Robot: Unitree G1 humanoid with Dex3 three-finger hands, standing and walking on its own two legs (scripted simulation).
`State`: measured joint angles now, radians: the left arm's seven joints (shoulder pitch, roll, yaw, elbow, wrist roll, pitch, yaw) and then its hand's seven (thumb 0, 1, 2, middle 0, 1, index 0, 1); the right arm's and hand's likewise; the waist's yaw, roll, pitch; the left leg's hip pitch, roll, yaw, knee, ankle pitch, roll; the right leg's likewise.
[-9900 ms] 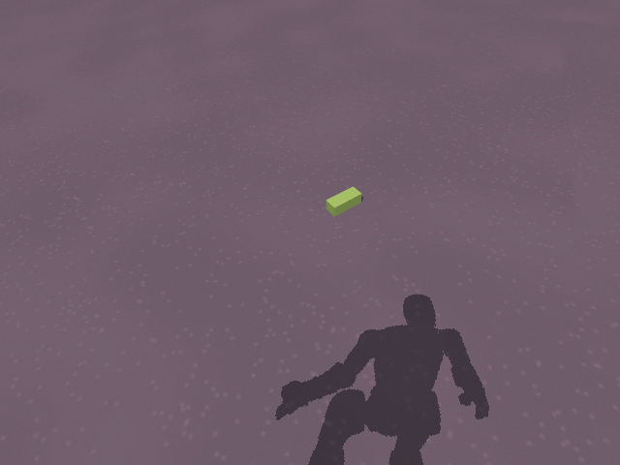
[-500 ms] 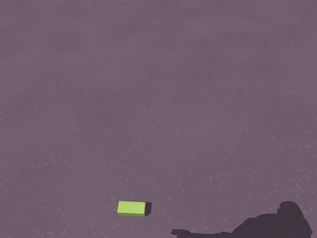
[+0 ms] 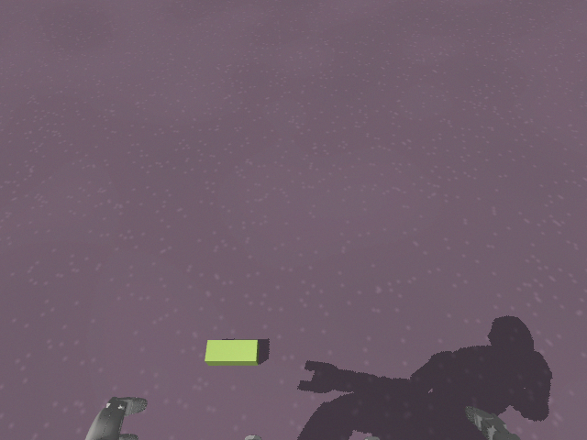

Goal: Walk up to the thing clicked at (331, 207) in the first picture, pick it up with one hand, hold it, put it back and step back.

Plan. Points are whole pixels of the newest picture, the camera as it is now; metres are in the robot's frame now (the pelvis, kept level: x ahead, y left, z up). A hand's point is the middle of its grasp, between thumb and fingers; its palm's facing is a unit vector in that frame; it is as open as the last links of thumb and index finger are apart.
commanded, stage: rise first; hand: left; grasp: from above
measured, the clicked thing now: (232, 352) +0.44 +0.23 -0.72
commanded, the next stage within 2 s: none
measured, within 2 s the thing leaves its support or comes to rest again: neither
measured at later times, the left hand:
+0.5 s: hand out of the picture +0.13 +0.26 -0.20, palm faces -0.16 -0.87 -0.46, open 14.2 cm
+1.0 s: hand (173, 406) +0.24 +0.29 -0.38, palm faces -0.45 -0.48 -0.75, open 14.2 cm
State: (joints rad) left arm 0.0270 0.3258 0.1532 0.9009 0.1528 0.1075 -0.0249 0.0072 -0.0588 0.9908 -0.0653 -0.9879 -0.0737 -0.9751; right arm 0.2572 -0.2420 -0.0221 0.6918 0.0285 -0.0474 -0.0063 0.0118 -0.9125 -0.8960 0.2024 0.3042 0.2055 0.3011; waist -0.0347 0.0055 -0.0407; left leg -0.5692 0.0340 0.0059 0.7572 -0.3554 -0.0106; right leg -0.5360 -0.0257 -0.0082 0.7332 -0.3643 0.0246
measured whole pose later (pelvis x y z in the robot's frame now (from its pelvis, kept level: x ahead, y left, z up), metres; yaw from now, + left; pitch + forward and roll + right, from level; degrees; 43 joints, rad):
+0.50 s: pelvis +0.00 +0.00 -0.07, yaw +0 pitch +20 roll -2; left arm 0.27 0.34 0.15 0.43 0.24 0.21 -0.03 0.00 -0.54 0.99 -0.08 -1.07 -0.07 -1.07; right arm 0.18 -0.23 -0.03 0.54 0.00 -0.15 -0.02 0.01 -0.90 -0.89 0.20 0.30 0.21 0.30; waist -0.02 0.01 -0.13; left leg -1.00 0.04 -0.04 1.21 -0.55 -0.01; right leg -0.95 -0.02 -0.03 1.17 -0.56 0.02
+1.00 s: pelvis -0.06 +0.00 -0.25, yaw -1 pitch +34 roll -3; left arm -0.26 0.51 0.16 0.75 0.70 -0.15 0.05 0.00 -0.57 1.01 -0.10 -1.06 -0.09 -1.07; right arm 0.07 -0.30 -0.07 0.65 -0.01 -0.17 0.04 0.01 -0.92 -0.90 0.20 0.30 0.20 0.30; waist -0.02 0.01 -0.17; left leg -1.79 0.04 -0.06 1.87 -0.67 -0.02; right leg -1.74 -0.02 -0.02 1.85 -0.70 0.02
